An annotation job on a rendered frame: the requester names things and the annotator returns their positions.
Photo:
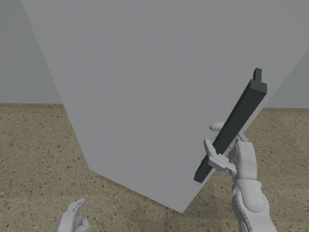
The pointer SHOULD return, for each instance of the robot right hand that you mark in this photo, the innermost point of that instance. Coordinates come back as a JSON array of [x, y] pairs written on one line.
[[241, 153]]

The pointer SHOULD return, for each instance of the handle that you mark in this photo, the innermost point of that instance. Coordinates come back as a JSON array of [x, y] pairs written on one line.
[[251, 97]]

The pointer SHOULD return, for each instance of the robot left hand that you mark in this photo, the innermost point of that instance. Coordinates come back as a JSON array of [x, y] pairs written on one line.
[[69, 222]]

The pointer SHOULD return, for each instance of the fridge door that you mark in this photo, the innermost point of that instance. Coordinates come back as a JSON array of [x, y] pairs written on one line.
[[143, 80]]

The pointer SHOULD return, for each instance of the right robot forearm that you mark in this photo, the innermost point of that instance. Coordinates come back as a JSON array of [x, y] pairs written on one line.
[[251, 206]]

